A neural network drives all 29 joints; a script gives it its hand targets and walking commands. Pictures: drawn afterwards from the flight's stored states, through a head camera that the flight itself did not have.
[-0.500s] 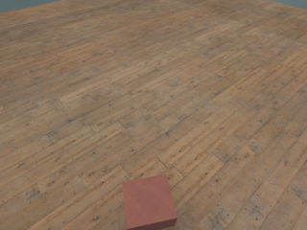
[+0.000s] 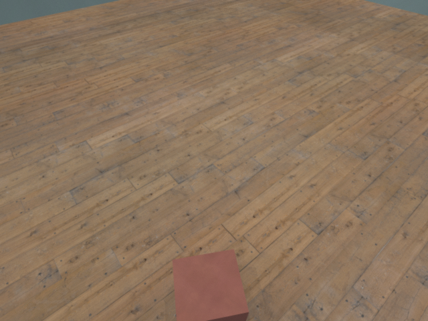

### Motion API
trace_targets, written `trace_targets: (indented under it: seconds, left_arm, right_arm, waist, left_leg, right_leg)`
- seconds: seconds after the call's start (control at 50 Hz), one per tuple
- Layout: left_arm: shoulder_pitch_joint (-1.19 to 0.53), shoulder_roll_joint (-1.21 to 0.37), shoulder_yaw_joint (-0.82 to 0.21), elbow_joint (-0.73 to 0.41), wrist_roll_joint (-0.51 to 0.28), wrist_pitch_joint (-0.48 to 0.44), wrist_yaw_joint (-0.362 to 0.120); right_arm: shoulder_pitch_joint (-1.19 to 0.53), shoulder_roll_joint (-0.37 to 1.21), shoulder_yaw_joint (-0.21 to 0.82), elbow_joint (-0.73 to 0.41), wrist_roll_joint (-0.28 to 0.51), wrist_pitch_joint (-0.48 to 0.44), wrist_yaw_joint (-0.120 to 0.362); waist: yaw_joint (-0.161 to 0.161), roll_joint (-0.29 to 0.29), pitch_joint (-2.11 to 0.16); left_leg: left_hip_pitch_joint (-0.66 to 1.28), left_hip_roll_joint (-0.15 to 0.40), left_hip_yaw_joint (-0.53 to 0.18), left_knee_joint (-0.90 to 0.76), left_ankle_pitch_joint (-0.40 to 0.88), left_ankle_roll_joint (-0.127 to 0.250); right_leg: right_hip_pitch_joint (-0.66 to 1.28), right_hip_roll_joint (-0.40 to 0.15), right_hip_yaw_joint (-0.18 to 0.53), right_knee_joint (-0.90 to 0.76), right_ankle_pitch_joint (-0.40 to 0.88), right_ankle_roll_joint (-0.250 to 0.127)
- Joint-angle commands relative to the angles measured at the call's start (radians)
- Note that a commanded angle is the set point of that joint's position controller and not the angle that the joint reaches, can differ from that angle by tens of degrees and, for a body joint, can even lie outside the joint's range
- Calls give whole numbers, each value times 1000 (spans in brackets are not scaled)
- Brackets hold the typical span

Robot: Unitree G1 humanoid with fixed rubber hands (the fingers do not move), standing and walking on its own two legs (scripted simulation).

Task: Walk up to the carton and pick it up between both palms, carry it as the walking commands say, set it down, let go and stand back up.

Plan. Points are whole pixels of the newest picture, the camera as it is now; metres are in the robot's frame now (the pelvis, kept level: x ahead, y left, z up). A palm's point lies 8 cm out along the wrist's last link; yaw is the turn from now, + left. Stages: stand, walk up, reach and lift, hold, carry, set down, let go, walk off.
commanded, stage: walk up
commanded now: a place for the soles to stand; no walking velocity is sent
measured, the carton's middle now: (208, 291) +0.41 +0.03 -0.69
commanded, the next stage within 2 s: reach and lift in 0.34 s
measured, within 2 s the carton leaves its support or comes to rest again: neither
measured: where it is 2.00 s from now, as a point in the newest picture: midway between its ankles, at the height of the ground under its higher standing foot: outside the picture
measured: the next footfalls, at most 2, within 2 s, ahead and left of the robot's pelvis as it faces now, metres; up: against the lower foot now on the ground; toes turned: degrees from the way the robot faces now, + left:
none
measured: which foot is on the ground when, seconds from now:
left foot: down 0.00-1.00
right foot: down 0.00-1.00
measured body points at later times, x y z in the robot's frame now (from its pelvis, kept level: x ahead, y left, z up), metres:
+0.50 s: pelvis -0.04 +0.00 -0.02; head +0.04 +0.00 +0.43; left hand +0.14 +0.29 -0.12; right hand +0.15 -0.29 -0.11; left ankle -0.04 +0.13 -0.74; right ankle -0.01 -0.11 -0.74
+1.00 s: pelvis -0.10 +0.00 -0.08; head +0.05 +0.02 +0.34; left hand +0.21 +0.28 -0.16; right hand +0.22 -0.24 -0.16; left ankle -0.04 +0.13 -0.74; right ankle -0.01 -0.11 -0.74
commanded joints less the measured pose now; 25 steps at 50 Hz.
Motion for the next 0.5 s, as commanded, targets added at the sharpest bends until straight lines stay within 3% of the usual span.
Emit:
trace_targets:
  seconds: [0.0,0.02,0.04,0.06,0.08,0.1,0.12,0.14,0.16,0.2,0.22,0.24,0.26,0.28,0.3,0.32,0.34,0.36,0.38,0.4,0.42,0.44,0.46,0.48]
  left_arm:
    - [-45,189,31,-65,2,-17,6]
    - [-46,193,30,-56,-1,-16,5]
    - [-55,213,37,-69,5,-19,4]
    - [-12,220,32,-54,-3,-15,8]
    - [-18,208,36,-59,4,-15,7]
    - [-42,219,37,-58,0,-22,9]
    - [-40,208,37,-65,2,-20,8]
    - [-5,219,39,-64,-3,-25,7]
    - [5,200,31,-61,-4,-20,12]
    - [-33,201,34,-69,-1,-20,7]
    - [-29,196,34,-60,-2,-16,6]
    - [-41,192,35,-68,1,-18,6]
    - [-34,223,42,-73,0,-17,13]
    - [-39,218,38,-79,2,-20,5]
    - [-20,208,45,-79,3,-21,3]
    - [-24,200,40,-73,4,-21,6]
    - [-309,95,121,-645,-41,30,-52]
    - [-196,109,61,-460,-6,120,-55]
    - [-215,158,52,-455,3,161,-51]
    - [-152,152,100,-457,42,217,-55]
    - [-146,173,105,-498,47,269,-41]
    - [-119,206,118,-462,56,319,-38]
    - [-77,166,130,-484,68,358,-46]
    - [-60,191,167,-508,86,374,-44]
  right_arm:
    - [-16,-203,-37,-68,0,-14,-12]
    - [-33,-198,-41,-63,3,-15,-7]
    - [-9,-220,-50,-62,6,-17,-10]
    - [-9,-212,-46,-59,-8,-19,-12]
    - [5,-193,-46,-69,-5,-15,-12]
    - [15,-186,-38,-54,6,-12,-10]
    - [9,-190,-37,-51,2,-15,-10]
    - [18,-207,-44,-45,-9,-15,-12]
    - [-5,-200,-39,-50,1,-18,-14]
    - [20,-176,-39,-52,0,-13,-11]
    - [-12,-191,-34,-64,0,-15,-13]
    - [-7,-194,-37,-56,4,-12,-9]
    - [-9,-203,-38,-65,2,-13,-11]
    - [0,-210,-41,-59,5,-12,-12]
    - [21,-211,-44,-51,6,-17,-15]
    - [2,-205,-38,-56,-1,-23,-14]
    - [-507,-85,0,-729,48,44,12]
    - [-361,-127,-37,-578,41,130,10]
    - [-282,-127,-57,-516,3,169,14]
    - [-253,-122,-93,-534,-42,222,14]
    - [-223,-142,-129,-546,-65,286,11]
    - [-161,-152,-111,-513,-28,322,21]
    - [-139,-119,-137,-530,-33,362,16]
    - [-124,-127,-136,-555,-30,379,17]
  waist:
    - [-4,24,-51]
    - [0,26,-61]
    - [-17,2,-56]
    - [-4,-42,-55]
    - [-12,1,-34]
    - [-20,-54,-52]
    - [-22,-35,-16]
    - [-3,1,-47]
    - [12,35,-51]
    - [-16,9,-81]
    - [-8,21,-38]
    - [-9,-35,-20]
    - [-12,-2,-26]
    - [-11,-34,-76]
    - [3,-46,-58]
    - [0,12,-43]
    - [24,-7,-64]
    - [9,-20,-32]
    - [-30,60,-58]
    - [3,-26,38]
    - [-38,-56,-4]
    - [-1,-17,-40]
    - [-22,-52,-104]
    - [10,-59,-186]
  left_leg:
    - [29,132,-85,-51,191,66]
    - [52,111,-76,-59,191,63]
    - [96,99,-62,-35,221,66]
    - [96,112,-75,-22,250,69]
    - [48,118,-77,-9,281,77]
    - [47,110,-88,-30,253,69]
    - [54,115,-85,-21,301,71]
    - [46,112,-85,-30,297,62]
    - [34,100,-86,-23,291,64]
    - [53,113,-82,-55,238,62]
    - [38,115,-80,-45,260,55]
    - [35,119,-83,-45,246,55]
    - [40,117,-90,-51,260,51]
    - [54,99,-73,-56,220,54]
    - [53,110,-74,-49,272,55]
    - [30,116,-82,-57,318,56]
    - [-320,-63,-81,142,161,5]
    - [-329,-59,-73,111,120,8]
    - [-204,-55,-75,136,136,-1]
    - [-256,-70,-68,145,112,25]
    - [-183,-73,-89,139,94,25]
    - [-200,-102,-79,163,78,26]
    - [-181,-123,-74,175,131,42]
    - [-159,-132,-91,205,212,50]
  right_leg:
    - [-54,-137,88,-82,289,-32]
    - [-78,-136,80,-94,290,-32]
    - [-97,-127,88,-80,340,-35]
    - [-96,-124,53,-71,367,-20]
    - [-80,-127,77,-70,370,-30]
    - [-66,-139,89,-66,371,-44]
    - [-112,-132,84,-75,378,-30]
    - [-52,-145,84,-57,449,-30]
    - [-50,-154,101,-75,467,-4]
    - [-34,-136,85,-75,365,-26]
    - [-56,-125,63,-82,361,-22]
    - [-67,-131,66,-99,354,-22]
    - [-68,-141,81,-90,371,-21]
    - [-49,-137,83,-97,324,-28]
    - [-38,-122,61,-70,356,-29]
    - [-20,-132,71,-67,381,-21]
    - [-283,-52,-93,66,202,31]
    - [-247,-57,-115,56,144,47]
    - [-301,-63,-119,50,135,21]
    - [-365,-65,-106,42,53,33]
    - [-383,-53,-122,47,51,36]
    - [-342,-65,-100,43,44,30]
    - [-313,-69,-83,45,145,37]
    - [-278,-64,-78,88,227,38]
